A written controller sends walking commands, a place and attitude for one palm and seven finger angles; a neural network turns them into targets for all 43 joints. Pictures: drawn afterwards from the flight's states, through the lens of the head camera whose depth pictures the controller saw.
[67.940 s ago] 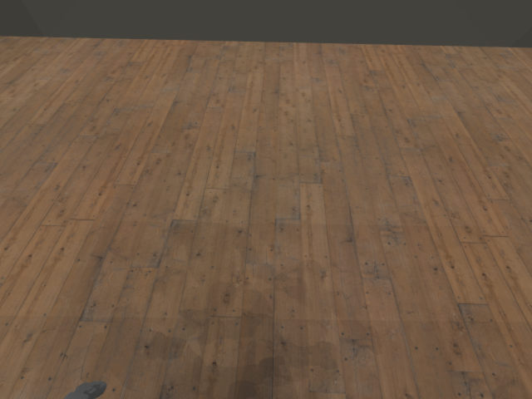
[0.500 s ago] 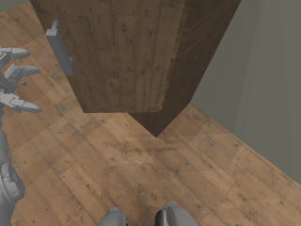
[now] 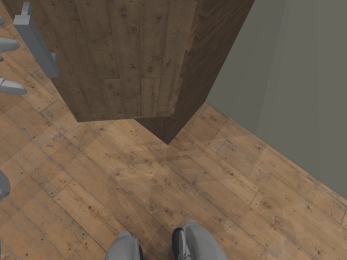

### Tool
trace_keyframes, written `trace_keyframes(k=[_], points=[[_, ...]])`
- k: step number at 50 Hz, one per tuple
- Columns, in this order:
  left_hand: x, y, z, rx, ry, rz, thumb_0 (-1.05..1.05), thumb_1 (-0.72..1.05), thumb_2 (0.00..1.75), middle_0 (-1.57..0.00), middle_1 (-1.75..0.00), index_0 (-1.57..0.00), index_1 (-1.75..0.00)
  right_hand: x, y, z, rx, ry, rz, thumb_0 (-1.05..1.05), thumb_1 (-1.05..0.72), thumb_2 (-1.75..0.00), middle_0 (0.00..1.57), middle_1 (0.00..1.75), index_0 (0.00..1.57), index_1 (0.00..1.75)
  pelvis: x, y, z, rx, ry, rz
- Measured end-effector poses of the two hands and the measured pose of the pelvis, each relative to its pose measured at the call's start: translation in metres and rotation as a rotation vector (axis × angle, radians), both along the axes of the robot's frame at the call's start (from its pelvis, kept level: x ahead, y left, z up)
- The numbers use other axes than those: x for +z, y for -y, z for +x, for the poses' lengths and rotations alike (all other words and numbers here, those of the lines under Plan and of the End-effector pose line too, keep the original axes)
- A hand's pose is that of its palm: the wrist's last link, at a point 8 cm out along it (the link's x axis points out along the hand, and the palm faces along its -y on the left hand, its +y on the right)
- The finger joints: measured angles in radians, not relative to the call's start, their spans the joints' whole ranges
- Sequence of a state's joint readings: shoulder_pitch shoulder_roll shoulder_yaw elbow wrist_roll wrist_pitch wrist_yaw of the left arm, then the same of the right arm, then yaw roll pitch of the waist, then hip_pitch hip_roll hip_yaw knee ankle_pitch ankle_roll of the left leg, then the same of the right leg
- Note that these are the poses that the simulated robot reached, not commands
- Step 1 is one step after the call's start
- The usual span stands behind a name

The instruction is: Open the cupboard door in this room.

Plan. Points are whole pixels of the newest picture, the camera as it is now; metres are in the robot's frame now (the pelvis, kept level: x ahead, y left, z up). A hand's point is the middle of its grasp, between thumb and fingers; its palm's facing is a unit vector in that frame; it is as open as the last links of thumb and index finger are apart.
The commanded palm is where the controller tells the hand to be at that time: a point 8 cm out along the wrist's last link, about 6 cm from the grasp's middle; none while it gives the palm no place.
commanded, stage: move the hooked fingers beside the handle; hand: left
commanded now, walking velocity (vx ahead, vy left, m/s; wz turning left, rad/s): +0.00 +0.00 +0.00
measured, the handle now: (41, 43) +0.57 +0.24 +0.08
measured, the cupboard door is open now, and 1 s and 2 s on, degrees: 46 46 45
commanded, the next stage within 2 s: slide the fingers in behind the handle in 0.90 s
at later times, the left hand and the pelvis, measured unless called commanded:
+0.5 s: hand out of the picture +0.53 +0.31 +0.09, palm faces +0.03 -1.00 -0.01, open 14.0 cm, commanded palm +0.51 +0.34 +0.08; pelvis +0.01 +0.00 +0.00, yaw -1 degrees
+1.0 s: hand out of the picture +0.52 +0.30 +0.09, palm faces +0.03 -1.00 -0.01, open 14.0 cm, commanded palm +0.51 +0.34 +0.08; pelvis +0.01 +0.01 -0.01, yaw -1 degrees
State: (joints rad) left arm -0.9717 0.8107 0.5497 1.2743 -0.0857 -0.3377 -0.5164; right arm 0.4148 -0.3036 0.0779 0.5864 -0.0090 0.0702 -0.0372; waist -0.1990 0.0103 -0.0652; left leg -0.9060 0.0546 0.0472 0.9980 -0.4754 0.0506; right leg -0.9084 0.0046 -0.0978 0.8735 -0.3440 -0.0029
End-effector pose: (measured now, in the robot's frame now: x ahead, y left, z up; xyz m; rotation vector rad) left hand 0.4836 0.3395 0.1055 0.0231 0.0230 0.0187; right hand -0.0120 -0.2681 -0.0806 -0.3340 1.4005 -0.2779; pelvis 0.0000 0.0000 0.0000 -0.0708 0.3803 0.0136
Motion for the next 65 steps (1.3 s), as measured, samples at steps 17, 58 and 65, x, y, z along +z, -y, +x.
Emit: trace_keyframes(k=[17, 58, 65], points=[[-0.013, -0.014, 0.026, 0.007, -0.030, -0.004, -0.01, -0.50, 0.30, -0.30, -1.20, -0.30, -1.20, 0.006, -0.005, -0.024, -0.052, -0.106, -0.011, 0.01, -0.90, -0.89, 0.20, 0.30, 0.21, 0.30, -0.005, -0.003, 0.006, -0.013, -0.059, -0.018], [-0.018, -0.013, 0.019, -0.009, -0.009, -0.012, -0.01, -0.50, 0.30, -0.30, -1.20, -0.30, -1.20, 0.001, -0.010, -0.009, -0.024, -0.094, 0.004, 0.00, -0.90, -0.89, 0.20, 0.30, 0.21, 0.30, -0.007, -0.006, 0.006, 0.004, -0.050, -0.029], [-0.019, 0.004, 0.024, -0.016, -0.006, -0.012, -0.01, -0.50, 0.30, -0.30, -1.20, -0.30, -1.20, 0.002, -0.012, -0.013, -0.036, -0.090, 0.009, 0.00, -0.90, -0.89, 0.20, 0.30, 0.21, 0.30, -0.005, -0.006, 0.007, 0.003, -0.046, -0.027]])
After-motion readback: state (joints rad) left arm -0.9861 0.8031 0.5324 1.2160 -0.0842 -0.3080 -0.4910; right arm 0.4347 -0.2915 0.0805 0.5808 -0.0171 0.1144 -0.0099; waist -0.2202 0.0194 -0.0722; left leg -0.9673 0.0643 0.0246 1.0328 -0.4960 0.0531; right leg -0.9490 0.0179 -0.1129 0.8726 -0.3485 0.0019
